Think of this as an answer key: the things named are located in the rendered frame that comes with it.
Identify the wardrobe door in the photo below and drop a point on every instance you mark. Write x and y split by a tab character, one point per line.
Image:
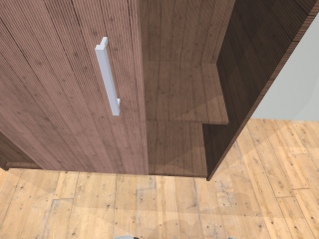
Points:
11	152
53	101

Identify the handle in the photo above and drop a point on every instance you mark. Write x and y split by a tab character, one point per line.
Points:
103	60

